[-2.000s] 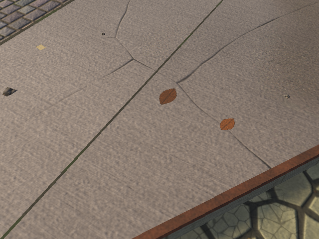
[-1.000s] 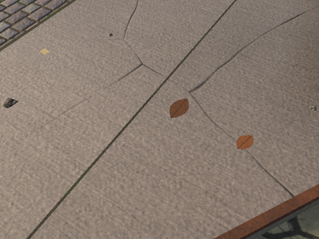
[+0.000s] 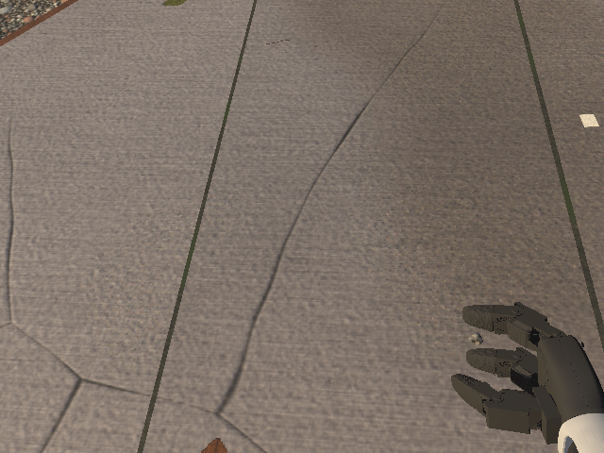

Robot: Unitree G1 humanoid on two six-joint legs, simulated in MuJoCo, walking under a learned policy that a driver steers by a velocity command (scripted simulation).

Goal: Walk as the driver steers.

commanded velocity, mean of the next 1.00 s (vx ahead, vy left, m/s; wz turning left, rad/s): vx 0.13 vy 0.00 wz -0.15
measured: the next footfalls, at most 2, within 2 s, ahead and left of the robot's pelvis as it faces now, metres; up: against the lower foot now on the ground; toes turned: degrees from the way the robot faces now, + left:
left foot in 0.10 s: +0.25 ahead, +0.10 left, +0.00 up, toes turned -8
right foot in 0.50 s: +0.25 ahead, -0.13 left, +0.00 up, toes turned -3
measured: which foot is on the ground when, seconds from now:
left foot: up 0.00-0.08, down 0.10-1.00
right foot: down 0.00-0.10, up 0.12-0.48, down 0.50-1.00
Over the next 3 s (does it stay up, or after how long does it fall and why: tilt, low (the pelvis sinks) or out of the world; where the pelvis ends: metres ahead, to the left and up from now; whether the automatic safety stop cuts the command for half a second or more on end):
stays up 0.66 -0.03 0.01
